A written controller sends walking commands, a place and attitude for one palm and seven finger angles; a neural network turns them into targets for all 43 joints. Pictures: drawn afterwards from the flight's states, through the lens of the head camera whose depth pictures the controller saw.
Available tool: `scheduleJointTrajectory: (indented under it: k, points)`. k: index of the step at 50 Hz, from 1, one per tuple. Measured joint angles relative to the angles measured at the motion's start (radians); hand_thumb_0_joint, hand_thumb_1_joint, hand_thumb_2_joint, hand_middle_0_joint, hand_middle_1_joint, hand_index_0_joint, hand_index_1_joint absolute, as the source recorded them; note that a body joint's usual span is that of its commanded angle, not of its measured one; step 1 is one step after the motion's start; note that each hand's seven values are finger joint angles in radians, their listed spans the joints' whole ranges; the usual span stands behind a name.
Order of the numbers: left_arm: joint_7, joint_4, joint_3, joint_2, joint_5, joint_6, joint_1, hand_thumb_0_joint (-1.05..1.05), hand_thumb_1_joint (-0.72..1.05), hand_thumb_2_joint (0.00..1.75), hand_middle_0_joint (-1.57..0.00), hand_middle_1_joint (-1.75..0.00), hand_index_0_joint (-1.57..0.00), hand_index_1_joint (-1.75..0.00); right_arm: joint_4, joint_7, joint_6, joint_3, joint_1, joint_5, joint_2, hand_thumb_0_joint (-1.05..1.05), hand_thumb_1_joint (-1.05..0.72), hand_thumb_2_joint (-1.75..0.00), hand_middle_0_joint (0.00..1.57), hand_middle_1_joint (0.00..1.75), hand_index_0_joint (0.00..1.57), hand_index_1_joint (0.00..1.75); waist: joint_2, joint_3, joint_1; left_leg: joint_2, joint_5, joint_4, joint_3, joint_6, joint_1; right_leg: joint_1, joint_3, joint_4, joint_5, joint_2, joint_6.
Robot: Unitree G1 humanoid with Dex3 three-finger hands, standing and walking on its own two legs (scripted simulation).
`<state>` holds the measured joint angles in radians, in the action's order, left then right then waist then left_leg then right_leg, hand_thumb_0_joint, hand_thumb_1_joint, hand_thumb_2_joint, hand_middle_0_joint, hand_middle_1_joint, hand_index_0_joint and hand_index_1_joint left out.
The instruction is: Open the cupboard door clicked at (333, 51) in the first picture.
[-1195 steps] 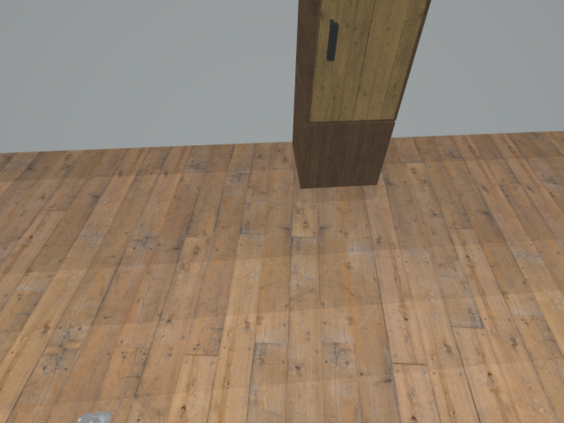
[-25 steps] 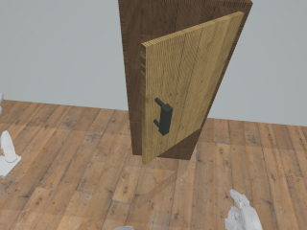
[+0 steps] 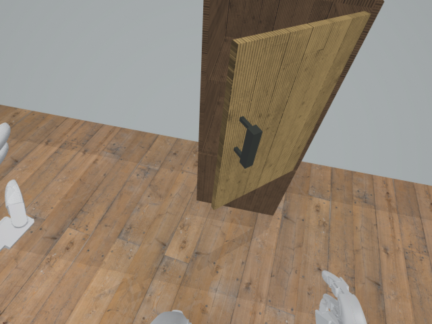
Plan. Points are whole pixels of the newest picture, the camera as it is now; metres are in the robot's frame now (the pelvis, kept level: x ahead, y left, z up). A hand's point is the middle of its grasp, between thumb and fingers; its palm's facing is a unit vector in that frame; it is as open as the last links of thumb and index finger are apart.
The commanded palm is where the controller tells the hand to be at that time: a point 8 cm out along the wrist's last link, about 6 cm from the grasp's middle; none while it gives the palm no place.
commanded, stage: step back with the hand held close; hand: left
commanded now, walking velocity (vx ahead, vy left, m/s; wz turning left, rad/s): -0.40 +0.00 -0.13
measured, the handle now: (245, 142) +0.52 -0.02 +0.01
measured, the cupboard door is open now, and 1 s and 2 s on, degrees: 42 42 42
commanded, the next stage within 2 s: stop stepping back and stand still in 0.02 s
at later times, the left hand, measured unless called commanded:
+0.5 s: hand out of the picture +0.09 +0.22 +0.18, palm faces +0.35 -0.82 -0.46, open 7.4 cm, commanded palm +0.04 +0.27 +0.18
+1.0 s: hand out of the picture +0.07 +0.24 +0.17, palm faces +0.35 -0.82 -0.46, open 7.4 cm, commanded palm +0.02 +0.28 +0.18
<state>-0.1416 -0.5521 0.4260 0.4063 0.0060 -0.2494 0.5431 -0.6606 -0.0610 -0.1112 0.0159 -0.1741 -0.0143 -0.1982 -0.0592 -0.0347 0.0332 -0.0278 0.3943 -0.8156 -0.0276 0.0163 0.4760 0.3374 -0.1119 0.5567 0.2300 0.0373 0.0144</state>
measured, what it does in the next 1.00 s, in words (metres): walks backwards: left foot, then right foot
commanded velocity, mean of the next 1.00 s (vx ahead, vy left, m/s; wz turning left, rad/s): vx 0.09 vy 0.02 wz -0.01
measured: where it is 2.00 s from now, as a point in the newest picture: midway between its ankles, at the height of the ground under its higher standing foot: outside the picture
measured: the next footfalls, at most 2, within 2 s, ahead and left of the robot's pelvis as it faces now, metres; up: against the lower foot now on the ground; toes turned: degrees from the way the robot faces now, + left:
left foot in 0.06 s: +0.05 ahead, +0.10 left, +0.00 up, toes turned +2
right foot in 0.40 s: -0.16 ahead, -0.10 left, +0.00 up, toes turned -5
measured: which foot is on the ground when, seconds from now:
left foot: up 0.00-0.04, down 0.06-0.40, up 0.42-0.60, down 0.62-1.00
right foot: down 0.00-0.04, up 0.06-0.38, down 0.40-1.00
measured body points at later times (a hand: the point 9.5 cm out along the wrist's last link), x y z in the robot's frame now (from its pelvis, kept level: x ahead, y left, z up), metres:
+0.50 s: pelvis -0.13 -0.02 +0.01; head -0.14 -0.01 +0.46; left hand +0.06 +0.26 +0.21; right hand -0.01 -0.27 -0.08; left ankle -0.05 +0.09 -0.70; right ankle -0.20 -0.10 -0.73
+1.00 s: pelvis -0.14 -0.01 +0.01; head -0.15 -0.01 +0.46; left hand +0.05 +0.28 +0.20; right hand -0.02 -0.25 -0.08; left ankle -0.09 +0.10 -0.73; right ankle -0.20 -0.10 -0.73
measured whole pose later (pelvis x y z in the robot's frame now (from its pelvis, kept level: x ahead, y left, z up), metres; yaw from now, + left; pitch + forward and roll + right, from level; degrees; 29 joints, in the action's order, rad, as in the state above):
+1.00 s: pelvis -0.14 -0.01 +0.01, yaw -5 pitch -1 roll +0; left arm -0.14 -0.43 0.40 0.39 0.03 -0.23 0.56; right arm -0.66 -0.08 -0.14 -0.02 -0.25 -0.01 -0.20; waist 0.01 0.02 0.00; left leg 0.03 0.20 -0.50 -0.08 -0.02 0.28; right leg 0.13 0.01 0.47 0.33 0.04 -0.03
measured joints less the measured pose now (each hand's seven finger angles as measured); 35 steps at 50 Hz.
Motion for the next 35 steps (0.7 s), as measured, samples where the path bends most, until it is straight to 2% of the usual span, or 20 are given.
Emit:
scheduleJointTrajectory:
  k: [1, 2, 3, 4, 6, 8, 10, 13, 16, 18, 20, 21, 23, 26, 29, 31, 33, 35]
  points:
    - [0.000, -0.004, -0.003, 0.003, 0.000, 0.006, -0.004, 0.02, 0.89, 0.89, -0.21, -0.30, -0.21, -0.31, 0.007, -0.005, 0.003, -0.006, 0.007, 0.000, 0.000, 0.02, -0.91, -0.90, 0.21, 0.30, 0.20, 0.30, -0.009, 0.005, -0.002, -0.001, -0.031, 0.071, -0.006, 0.004, -0.047, 0.005, -0.003, -0.019, -0.017, -0.006, 0.005]
    - [0.000, -0.010, -0.005, 0.007, 0.002, 0.009, -0.012, 0.02, 0.89, 0.89, -0.21, -0.30, -0.21, -0.31, 0.023, -0.011, 0.003, -0.011, 0.014, 0.001, -0.007, 0.02, -0.91, -0.90, 0.21, 0.30, 0.20, 0.30, 0.000, 0.008, -0.007, 0.010, -0.131, 0.172, -0.005, 0.003, -0.098, 0.019, 0.003, -0.024, -0.030, -0.001, 0.010]
    - [0.001, -0.015, -0.004, 0.016, 0.002, 0.011, -0.026, 0.02, 0.89, 0.89, -0.21, -0.30, -0.21, -0.31, 0.041, -0.016, -0.002, -0.008, 0.022, 0.002, -0.015, 0.02, -0.91, -0.90, 0.21, 0.30, 0.20, 0.30, 0.020, 0.008, -0.018, 0.025, -0.182, 0.248, -0.001, -0.027, -0.128, 0.045, 0.020, 0.000, -0.027, 0.008, 0.015]
    - [0.004, -0.009, 0.003, 0.036, 0.004, 0.011, -0.052, 0.02, 0.89, 0.89, -0.21, -0.30, -0.21, -0.31, 0.043, -0.018, -0.006, 0.001, 0.043, 0.004, -0.004, 0.02, -0.91, -0.90, 0.21, 0.30, 0.20, 0.30, 0.004, -0.010, -0.022, 0.011, -0.175, 0.257, -0.006, -0.053, -0.123, 0.071, 0.011, 0.063, 0.029, 0.000, 0.014]
    - [0.010, 0.009, 0.022, 0.061, 0.022, 0.010, -0.068, 0.02, 0.89, 0.89, -0.21, -0.30, -0.21, -0.31, 0.047, -0.012, -0.015, 0.006, 0.074, 0.002, 0.021, 0.02, -0.91, -0.90, 0.21, 0.30, 0.20, 0.30, -0.013, -0.035, -0.016, 0.007, -0.181, 0.267, -0.023, -0.072, -0.117, 0.119, 0.003, 0.242, 0.173, 0.015, 0.009]
    - [0.010, 0.002, 0.032, 0.061, 0.038, 0.024, -0.047, 0.02, 0.89, 0.89, -0.21, -0.30, -0.21, -0.31, 0.055, 0.003, -0.036, -0.003, 0.082, -0.003, 0.039, 0.02, -0.91, -0.90, 0.21, 0.30, 0.20, 0.30, -0.001, -0.041, -0.015, 0.030, -0.211, 0.299, -0.030, -0.071, -0.124, 0.134, 0.031, 0.373, 0.233, 0.039, 0.010]
    - [0.006, -0.026, 0.029, 0.049, 0.043, 0.039, -0.011, 0.02, 0.89, 0.89, -0.21, -0.30, -0.21, -0.31, 0.064, 0.018, -0.052, -0.016, 0.072, 0.002, 0.051, 0.02, -0.91, -0.90, 0.21, 0.30, 0.20, 0.30, 0.011, -0.035, -0.011, 0.057, -0.246, 0.338, -0.041, -0.065, -0.135, 0.114, 0.074, 0.411, 0.228, 0.039, 0.016]
    - [0.000, -0.062, 0.010, 0.032, 0.043, 0.058, 0.035, 0.02, 0.89, 0.89, -0.21, -0.30, -0.21, -0.31, 0.074, 0.024, -0.064, -0.037, 0.036, 0.003, 0.059, 0.02, -0.90, -0.90, 0.21, 0.30, 0.20, 0.30, 0.023, -0.007, -0.010, 0.085, -0.287, 0.385, -0.056, -0.057, -0.140, 0.034, 0.124, 0.341, 0.233, 0.019, 0.018]
    - [-0.013, -0.046, -0.006, 0.031, 0.040, 0.074, 0.043, 0.02, 0.89, 0.89, -0.21, -0.30, -0.21, -0.31, 0.071, 0.011, -0.057, -0.054, -0.006, -0.004, 0.061, 0.01, -0.90, -0.90, 0.21, 0.30, 0.20, 0.30, 0.027, 0.028, -0.027, 0.088, -0.315, 0.437, -0.056, -0.048, -0.138, -0.084, 0.152, 0.187, 0.269, 0.002, 0.000]
    - [-0.020, -0.021, -0.003, 0.044, 0.040, 0.084, 0.037, 0.02, 0.89, 0.89, -0.21, -0.30, -0.21, -0.31, 0.069, 0.003, -0.043, -0.061, -0.029, -0.006, 0.060, 0.01, -0.90, -0.90, 0.21, 0.30, 0.20, 0.30, 0.019, 0.046, -0.042, 0.075, -0.296, 0.454, -0.053, -0.035, -0.121, -0.181, 0.173, 0.013, 0.244, -0.004, -0.018]
    - [-0.024, -0.019, 0.024, 0.068, 0.044, 0.087, 0.045, 0.02, 0.89, 0.89, -0.21, -0.30, -0.21, -0.31, 0.075, 0.002, -0.027, -0.066, -0.037, -0.009, 0.053, 0.01, -0.90, -0.90, 0.21, 0.30, 0.20, 0.30, -0.015, 0.060, -0.041, 0.051, -0.227, 0.392, -0.077, -0.017, -0.058, -0.235, 0.141, -0.151, 0.154, -0.028, -0.062]
    - [-0.021, -0.010, 0.019, 0.055, 0.043, 0.084, 0.039, 0.02, 0.89, 0.89, -0.21, -0.30, -0.21, -0.31, 0.060, 0.003, -0.019, -0.063, -0.030, -0.013, 0.034, 0.01, -0.90, -0.90, 0.21, 0.30, 0.20, 0.30, 0.010, 0.051, -0.037, 0.064, -0.197, 0.331, -0.062, -0.011, -0.029, -0.222, 0.138, -0.148, 0.094, -0.011, -0.073]
    - [-0.015, 0.009, -0.005, 0.038, 0.046, 0.082, 0.037, 0.02, 0.89, 0.89, -0.21, -0.30, -0.21, -0.31, 0.015, 0.004, -0.002, -0.051, -0.042, -0.007, 0.005, 0.01, -0.90, -0.90, 0.21, 0.30, 0.20, 0.30, 0.040, 0.055, -0.031, 0.062, -0.139, 0.187, -0.020, -0.005, -0.004, -0.215, 0.132, -0.119, 0.089, 0.009, -0.074]
    - [-0.013, 0.040, -0.023, 0.018, 0.041, 0.070, 0.044, 0.02, 0.89, 0.89, -0.21, -0.30, -0.21, -0.31, -0.028, -0.004, 0.008, -0.032, -0.100, 0.008, -0.021, 0.02, -0.90, -0.90, 0.21, 0.30, 0.20, 0.30, 0.033, 0.092, -0.027, 0.046, -0.097, 0.069, -0.018, -0.012, -0.028, -0.224, 0.113, -0.112, 0.106, 0.004, -0.068]
    - [-0.017, 0.089, -0.029, 0.002, 0.030, 0.052, 0.014, 0.02, 0.89, 0.89, -0.21, -0.30, -0.21, -0.31, -0.043, -0.021, 0.002, -0.015, -0.149, 0.012, -0.049, 0.02, -0.90, -0.90, 0.21, 0.30, 0.20, 0.30, 0.027, 0.112, -0.040, 0.047, -0.093, 0.165, -0.044, -0.034, -0.119, -0.223, 0.116, -0.084, 0.124, -0.005, -0.066]
    - [-0.019, 0.109, -0.032, -0.009, 0.026, 0.047, -0.011, 0.02, 0.89, 0.89, -0.21, -0.30, -0.21, -0.31, -0.042, -0.031, -0.007, -0.002, -0.170, 0.014, -0.073, 0.02, -0.90, -0.90, 0.21, 0.30, 0.20, 0.30, 0.045, 0.112, -0.054, 0.055, -0.121, 0.266, -0.042, -0.047, -0.189, -0.211, 0.131, -0.042, 0.149, 0.001, -0.062]
    - [-0.019, 0.126, -0.025, -0.010, 0.026, 0.042, -0.028, 0.02, 0.89, 0.89, -0.21, -0.30, -0.21, -0.31, -0.049, -0.037, -0.008, 0.009, -0.160, 0.017, -0.074, 0.02, -0.91, -0.90, 0.20, 0.30, 0.20, 0.30, 0.033, 0.094, -0.065, 0.043, -0.156, 0.273, -0.047, -0.031, -0.201, -0.202, 0.129, 0.004, 0.173, -0.014, -0.055]
    - [-0.018, 0.131, -0.014, -0.010, 0.026, 0.038, -0.015, 0.02, 0.89, 0.89, -0.21, -0.30, -0.21, -0.31, -0.040, -0.038, -0.010, 0.009, -0.148, 0.016, -0.069, 0.02, -0.91, -0.90, 0.20, 0.30, 0.20, 0.30, 0.027, 0.087, -0.074, 0.039, -0.152, 0.268, -0.062, -0.029, -0.203, -0.194, 0.116, 0.021, 0.176, -0.021, -0.051]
